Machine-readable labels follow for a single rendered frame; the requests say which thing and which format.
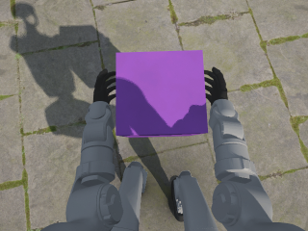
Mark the robot right hand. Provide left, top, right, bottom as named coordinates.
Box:
left=204, top=67, right=228, bottom=106

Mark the right robot thigh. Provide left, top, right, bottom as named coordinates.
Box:
left=173, top=175, right=218, bottom=231

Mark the right robot forearm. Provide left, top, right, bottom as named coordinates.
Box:
left=208, top=99, right=273, bottom=214

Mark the left robot forearm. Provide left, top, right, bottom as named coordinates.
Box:
left=65, top=101, right=116, bottom=220

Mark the robot right shin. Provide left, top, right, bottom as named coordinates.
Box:
left=176, top=170, right=198, bottom=213

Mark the robot right upper arm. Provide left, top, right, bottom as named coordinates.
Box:
left=211, top=180, right=305, bottom=231

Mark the robot left upper arm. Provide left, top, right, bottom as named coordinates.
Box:
left=40, top=183, right=123, bottom=231

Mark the robot left hand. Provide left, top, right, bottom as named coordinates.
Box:
left=92, top=68, right=116, bottom=104

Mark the carton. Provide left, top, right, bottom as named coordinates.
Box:
left=115, top=50, right=208, bottom=138

